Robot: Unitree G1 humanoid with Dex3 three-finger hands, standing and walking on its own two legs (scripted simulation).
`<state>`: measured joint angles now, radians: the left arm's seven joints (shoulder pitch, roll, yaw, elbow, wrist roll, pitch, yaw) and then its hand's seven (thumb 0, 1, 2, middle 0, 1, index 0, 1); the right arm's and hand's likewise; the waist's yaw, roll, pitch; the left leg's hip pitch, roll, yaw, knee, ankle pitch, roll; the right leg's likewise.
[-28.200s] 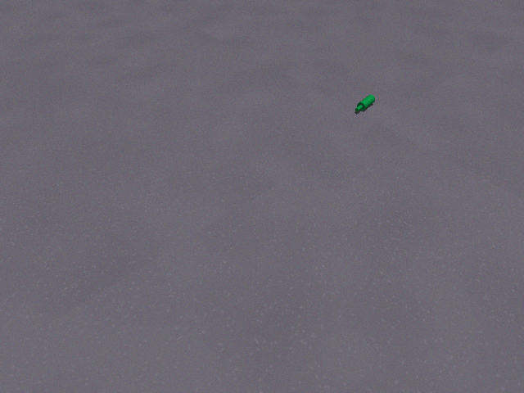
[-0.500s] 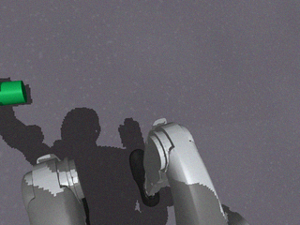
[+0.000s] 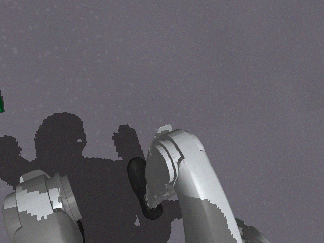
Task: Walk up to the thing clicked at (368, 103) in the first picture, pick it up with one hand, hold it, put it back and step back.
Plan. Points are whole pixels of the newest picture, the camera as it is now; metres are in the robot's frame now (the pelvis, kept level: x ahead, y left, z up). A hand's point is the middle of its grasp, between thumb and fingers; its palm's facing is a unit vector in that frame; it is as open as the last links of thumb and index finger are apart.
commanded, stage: rest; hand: left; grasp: from above
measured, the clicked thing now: out of the picture +0.49 +0.33 -0.28
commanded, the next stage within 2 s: open in 0.28 s
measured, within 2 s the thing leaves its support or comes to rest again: neither
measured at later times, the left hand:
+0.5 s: hand out of the picture +0.48 +0.32 -0.23, palm faces -0.46 -0.09 -0.88, open 8.5 cm
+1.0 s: hand out of the picture +0.48 +0.32 -0.23, palm faces -0.45 -0.08 -0.89, open 10.5 cm
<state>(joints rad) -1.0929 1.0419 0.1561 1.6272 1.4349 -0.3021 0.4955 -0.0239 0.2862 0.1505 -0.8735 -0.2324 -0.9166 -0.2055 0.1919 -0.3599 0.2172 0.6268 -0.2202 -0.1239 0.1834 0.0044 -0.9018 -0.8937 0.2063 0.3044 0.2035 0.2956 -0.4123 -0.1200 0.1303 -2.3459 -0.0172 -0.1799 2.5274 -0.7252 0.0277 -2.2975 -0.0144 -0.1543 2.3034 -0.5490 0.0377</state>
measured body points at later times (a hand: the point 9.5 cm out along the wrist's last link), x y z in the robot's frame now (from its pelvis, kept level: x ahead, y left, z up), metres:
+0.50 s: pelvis +0.00 +0.00 +0.00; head +0.28 +0.12 +0.33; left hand +0.50 +0.32 -0.18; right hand +0.03 -0.26 -0.04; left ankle +0.06 +0.11 -0.28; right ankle +0.14 -0.12 -0.27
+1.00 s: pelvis -0.01 +0.00 +0.00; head +0.28 +0.12 +0.33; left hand +0.50 +0.32 -0.18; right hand +0.02 -0.26 -0.04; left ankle +0.06 +0.11 -0.28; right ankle +0.14 -0.12 -0.27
